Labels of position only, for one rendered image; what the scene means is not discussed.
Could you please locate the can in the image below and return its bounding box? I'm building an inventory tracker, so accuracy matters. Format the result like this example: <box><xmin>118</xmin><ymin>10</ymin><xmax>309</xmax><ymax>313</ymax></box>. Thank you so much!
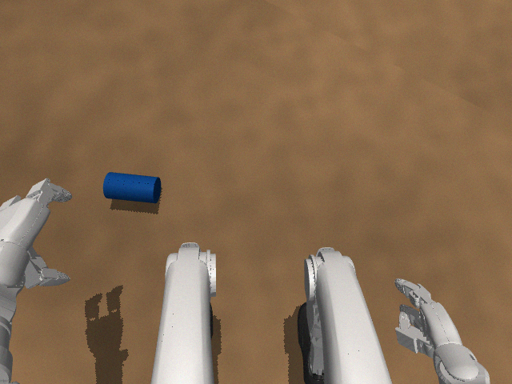
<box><xmin>103</xmin><ymin>172</ymin><xmax>161</xmax><ymax>203</ymax></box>

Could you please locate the right robot foot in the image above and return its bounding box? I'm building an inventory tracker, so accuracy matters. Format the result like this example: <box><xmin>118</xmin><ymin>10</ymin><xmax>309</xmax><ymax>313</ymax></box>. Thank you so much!
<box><xmin>298</xmin><ymin>302</ymin><xmax>325</xmax><ymax>384</ymax></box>

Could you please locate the right robot arm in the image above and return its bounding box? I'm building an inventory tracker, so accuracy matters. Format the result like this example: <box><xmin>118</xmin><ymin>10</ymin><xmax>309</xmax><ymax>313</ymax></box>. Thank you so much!
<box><xmin>433</xmin><ymin>344</ymin><xmax>490</xmax><ymax>384</ymax></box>

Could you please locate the left robot arm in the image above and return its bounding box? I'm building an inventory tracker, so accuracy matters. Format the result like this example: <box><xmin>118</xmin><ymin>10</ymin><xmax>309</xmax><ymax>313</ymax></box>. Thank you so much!
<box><xmin>0</xmin><ymin>242</ymin><xmax>30</xmax><ymax>384</ymax></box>

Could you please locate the right robot hand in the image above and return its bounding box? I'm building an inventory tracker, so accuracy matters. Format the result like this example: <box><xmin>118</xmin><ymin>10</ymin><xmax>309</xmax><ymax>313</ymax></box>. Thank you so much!
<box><xmin>394</xmin><ymin>278</ymin><xmax>463</xmax><ymax>358</ymax></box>

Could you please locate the left robot hand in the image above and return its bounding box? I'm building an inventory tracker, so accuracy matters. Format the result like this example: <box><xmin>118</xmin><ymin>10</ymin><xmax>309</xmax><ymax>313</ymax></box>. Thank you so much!
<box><xmin>0</xmin><ymin>178</ymin><xmax>72</xmax><ymax>289</ymax></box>

